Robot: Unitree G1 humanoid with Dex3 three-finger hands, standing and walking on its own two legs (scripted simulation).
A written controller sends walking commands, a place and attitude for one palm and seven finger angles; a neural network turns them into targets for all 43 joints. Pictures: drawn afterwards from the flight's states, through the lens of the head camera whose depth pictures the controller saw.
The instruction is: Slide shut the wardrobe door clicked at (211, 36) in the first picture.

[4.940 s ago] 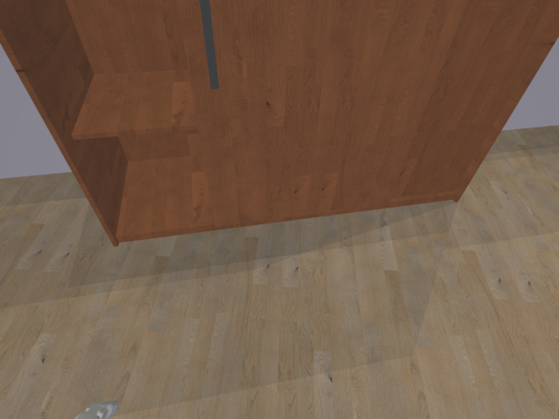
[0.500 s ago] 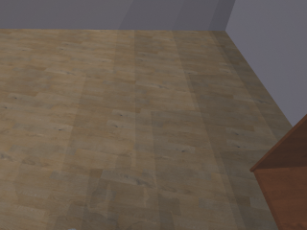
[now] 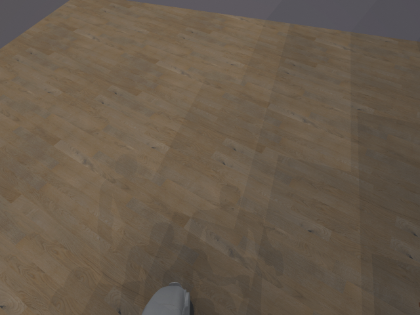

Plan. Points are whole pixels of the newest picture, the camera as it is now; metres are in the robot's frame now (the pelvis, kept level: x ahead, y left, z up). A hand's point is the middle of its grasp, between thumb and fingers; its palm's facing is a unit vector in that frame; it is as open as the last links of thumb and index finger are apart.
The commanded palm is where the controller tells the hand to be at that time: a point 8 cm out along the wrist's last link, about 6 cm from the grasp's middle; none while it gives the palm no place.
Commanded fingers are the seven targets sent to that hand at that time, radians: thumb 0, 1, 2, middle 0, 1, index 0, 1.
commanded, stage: walk to a spot facing it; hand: right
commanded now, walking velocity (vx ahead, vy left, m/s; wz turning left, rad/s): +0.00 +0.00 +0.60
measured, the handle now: out of the picture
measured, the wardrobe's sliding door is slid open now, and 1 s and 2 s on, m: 0.43 0.43 0.43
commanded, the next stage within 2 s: turn to face it in 0.02 s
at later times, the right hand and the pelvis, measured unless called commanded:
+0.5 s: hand (296, 293) +0.20 -0.17 -0.18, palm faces +0.08 +0.99 -0.12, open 7.4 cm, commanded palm none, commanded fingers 0.00 -0.90 -0.90 0.20 0.30 0.20 0.30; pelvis +0.10 +0.00 -0.01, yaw -3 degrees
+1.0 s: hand out of the picture +0.16 -0.20 -0.15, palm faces +0.31 +0.91 -0.27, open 7.4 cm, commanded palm none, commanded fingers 0.00 -0.90 -0.90 0.20 0.30 0.20 0.30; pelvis +0.10 +0.03 +0.00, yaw -17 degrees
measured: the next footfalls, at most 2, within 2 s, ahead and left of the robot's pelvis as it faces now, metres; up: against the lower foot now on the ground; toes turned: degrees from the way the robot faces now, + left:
left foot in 0.06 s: +0.13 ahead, +0.12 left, +0.00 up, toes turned +9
right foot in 0.48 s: +0.16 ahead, -0.10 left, +0.00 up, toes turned -10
